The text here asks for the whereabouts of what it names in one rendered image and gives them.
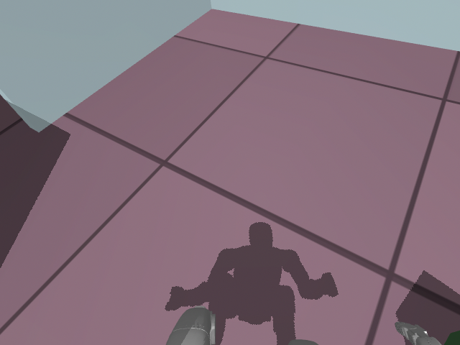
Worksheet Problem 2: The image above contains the right robot hand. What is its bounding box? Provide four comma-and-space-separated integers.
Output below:
395, 321, 441, 345

